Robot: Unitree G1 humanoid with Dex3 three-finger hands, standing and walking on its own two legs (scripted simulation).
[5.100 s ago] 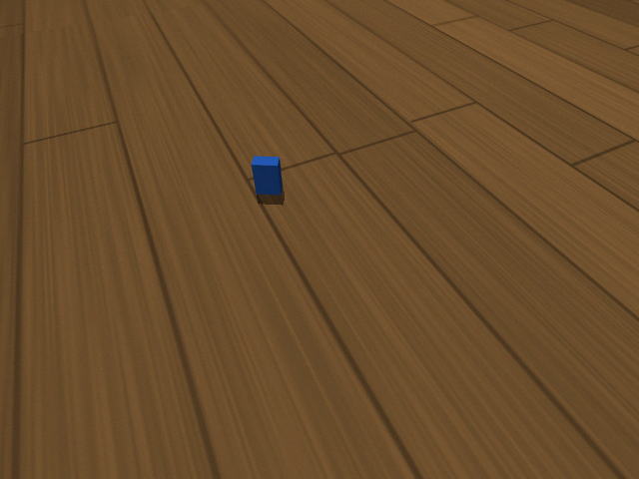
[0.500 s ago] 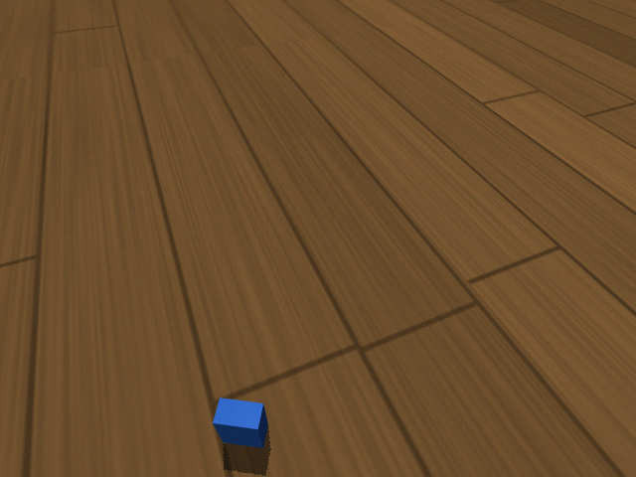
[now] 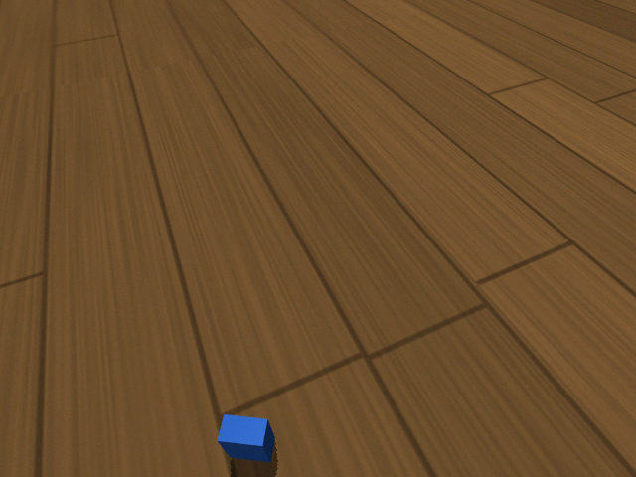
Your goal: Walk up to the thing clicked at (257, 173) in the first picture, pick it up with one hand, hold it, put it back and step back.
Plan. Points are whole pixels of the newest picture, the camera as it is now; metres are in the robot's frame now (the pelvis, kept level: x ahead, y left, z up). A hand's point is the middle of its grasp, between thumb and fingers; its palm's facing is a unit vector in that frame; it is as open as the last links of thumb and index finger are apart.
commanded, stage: walk up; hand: left
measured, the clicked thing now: (248, 439) +0.34 +0.24 -0.68
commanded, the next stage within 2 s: stand in 1.04 s
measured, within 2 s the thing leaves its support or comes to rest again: neither
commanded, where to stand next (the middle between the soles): +0.02 +0.00 m, yaw +0 degrees
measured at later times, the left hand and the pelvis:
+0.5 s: hand out of the picture +0.11 +0.25 -0.15, palm faces -0.03 -0.94 -0.33, open 7.4 cm; pelvis +0.01 +0.00 +0.00, yaw -1 degrees
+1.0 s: hand out of the picture +0.10 +0.25 -0.15, palm faces -0.03 -0.94 -0.34, open 7.4 cm; pelvis +0.01 +0.00 +0.01, yaw -2 degrees
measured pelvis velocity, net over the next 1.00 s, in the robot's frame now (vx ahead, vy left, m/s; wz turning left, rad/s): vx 0.01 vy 0.00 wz -0.03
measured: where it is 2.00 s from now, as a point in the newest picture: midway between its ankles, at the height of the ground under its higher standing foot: outside the picture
